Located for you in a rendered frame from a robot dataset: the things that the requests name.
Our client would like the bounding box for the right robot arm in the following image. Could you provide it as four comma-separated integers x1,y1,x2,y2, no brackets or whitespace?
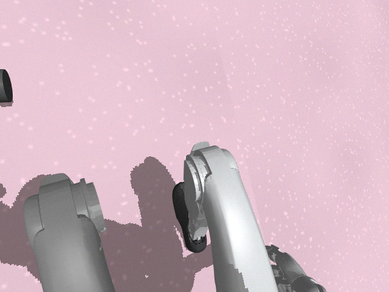
291,276,327,292

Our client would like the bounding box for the right robot hand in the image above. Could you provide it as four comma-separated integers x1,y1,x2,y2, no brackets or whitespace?
265,245,307,292

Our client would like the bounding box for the can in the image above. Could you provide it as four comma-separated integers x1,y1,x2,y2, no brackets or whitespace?
0,69,13,103

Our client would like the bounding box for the right robot foot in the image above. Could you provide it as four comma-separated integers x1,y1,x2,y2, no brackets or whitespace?
172,182,207,253

